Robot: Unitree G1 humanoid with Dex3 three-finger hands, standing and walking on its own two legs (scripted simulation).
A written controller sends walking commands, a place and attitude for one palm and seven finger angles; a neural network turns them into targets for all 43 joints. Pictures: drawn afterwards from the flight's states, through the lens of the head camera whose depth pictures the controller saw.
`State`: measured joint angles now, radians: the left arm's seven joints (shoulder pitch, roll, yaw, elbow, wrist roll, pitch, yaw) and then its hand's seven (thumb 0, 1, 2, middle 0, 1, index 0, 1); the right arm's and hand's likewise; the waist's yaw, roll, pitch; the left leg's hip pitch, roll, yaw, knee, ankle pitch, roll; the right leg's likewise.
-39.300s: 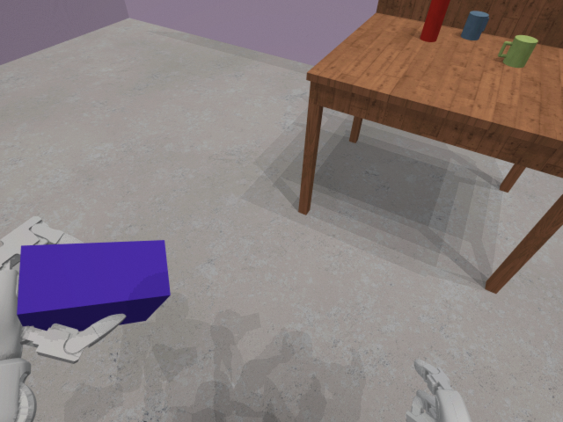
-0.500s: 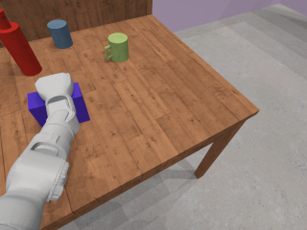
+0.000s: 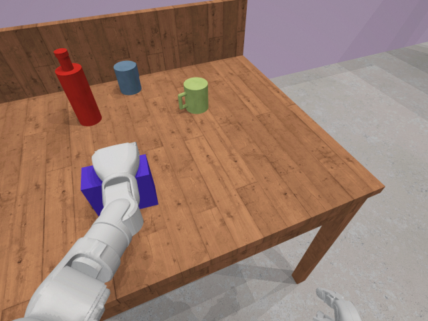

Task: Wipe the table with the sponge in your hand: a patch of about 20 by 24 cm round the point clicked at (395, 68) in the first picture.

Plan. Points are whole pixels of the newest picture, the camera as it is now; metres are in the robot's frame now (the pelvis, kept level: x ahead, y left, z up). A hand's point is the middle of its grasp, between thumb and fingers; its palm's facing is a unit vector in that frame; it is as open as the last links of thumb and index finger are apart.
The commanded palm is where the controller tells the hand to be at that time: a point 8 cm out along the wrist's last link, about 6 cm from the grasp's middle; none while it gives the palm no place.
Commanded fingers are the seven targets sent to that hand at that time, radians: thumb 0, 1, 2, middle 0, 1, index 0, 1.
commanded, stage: wipe back along the third lane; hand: left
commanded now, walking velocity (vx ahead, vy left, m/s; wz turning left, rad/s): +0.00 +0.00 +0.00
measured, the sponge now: (124, 192) +0.38 +0.24 +0.00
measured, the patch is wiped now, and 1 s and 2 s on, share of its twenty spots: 1.00 1.00 1.00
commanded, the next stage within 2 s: slide back across to the middle lane in 0.96 s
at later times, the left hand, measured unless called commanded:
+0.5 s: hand (130, 195) +0.34 +0.20 +0.05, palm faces -0.03 -0.01 -1.00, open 9.7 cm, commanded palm +0.30 +0.17 +0.06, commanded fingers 0.00 0.10 1.30 -1.20 -1.60 -1.20 -1.60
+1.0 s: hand (134, 202) +0.33 +0.19 +0.04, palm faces -0.03 -0.02 -1.00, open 9.7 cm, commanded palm +0.29 +0.16 +0.07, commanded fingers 0.00 0.10 1.30 -1.20 -1.60 -1.20 -1.60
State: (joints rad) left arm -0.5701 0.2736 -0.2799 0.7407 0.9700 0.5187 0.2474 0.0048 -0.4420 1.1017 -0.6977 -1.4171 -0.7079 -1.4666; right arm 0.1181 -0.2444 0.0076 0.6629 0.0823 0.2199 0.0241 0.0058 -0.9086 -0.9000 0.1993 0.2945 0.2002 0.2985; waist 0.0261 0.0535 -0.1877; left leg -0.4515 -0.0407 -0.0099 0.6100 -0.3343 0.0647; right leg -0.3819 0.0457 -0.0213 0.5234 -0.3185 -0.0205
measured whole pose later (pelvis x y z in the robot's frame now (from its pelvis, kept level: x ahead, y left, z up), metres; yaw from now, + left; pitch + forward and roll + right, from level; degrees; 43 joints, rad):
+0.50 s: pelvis -0.03 -0.02 +0.00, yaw +0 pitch +7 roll -1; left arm -0.52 0.25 -0.29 0.74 0.96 0.54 0.27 0.00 -0.44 1.10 -0.70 -1.41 -0.71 -1.46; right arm 0.16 -0.25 0.01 0.69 0.09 0.22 0.00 0.01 -0.91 -0.90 0.20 0.29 0.20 0.30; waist 0.02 0.06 -0.16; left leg -0.42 -0.03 -0.01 0.59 -0.29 0.04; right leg -0.37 0.05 -0.02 0.55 -0.29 -0.04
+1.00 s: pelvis -0.02 -0.03 +0.00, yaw +0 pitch +6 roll +0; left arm -0.43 0.24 -0.32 0.62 0.96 0.56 0.24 0.01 -0.44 1.10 -0.71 -1.40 -0.72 -1.45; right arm 0.08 -0.25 0.02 0.66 0.10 0.21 0.00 0.01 -0.91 -0.90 0.20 0.29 0.20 0.30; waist 0.06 0.06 -0.16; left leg -0.38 -0.02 -0.02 0.58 -0.30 0.02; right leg -0.34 0.06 -0.03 0.55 -0.31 -0.06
